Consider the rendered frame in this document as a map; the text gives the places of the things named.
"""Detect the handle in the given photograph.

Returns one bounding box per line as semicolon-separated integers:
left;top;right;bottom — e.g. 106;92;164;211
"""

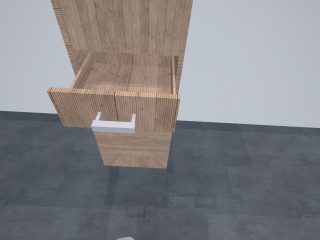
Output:
91;112;136;134

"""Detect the drawer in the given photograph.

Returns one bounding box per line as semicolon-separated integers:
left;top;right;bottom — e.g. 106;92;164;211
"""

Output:
47;50;180;132

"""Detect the cabinet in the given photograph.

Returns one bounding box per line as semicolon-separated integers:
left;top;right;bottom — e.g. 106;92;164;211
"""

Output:
50;0;193;169

